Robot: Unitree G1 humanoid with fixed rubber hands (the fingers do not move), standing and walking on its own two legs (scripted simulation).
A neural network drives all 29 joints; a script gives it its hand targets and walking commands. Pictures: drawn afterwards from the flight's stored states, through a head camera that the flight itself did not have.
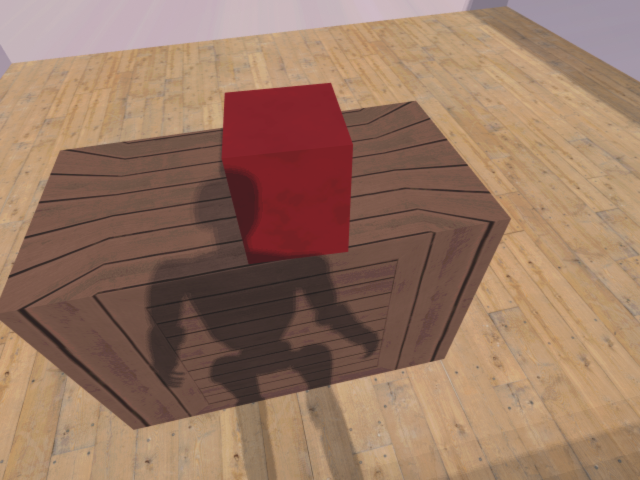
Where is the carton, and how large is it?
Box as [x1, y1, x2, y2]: [222, 83, 352, 263]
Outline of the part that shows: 330,83 225,93 222,161 248,263 347,251 352,143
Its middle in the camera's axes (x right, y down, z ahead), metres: -0.06 -0.13 +0.75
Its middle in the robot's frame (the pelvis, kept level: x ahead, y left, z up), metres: +0.65 +0.07 +0.01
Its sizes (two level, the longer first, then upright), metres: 0.210 0.200 0.250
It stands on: a pedestal, 0.67 m high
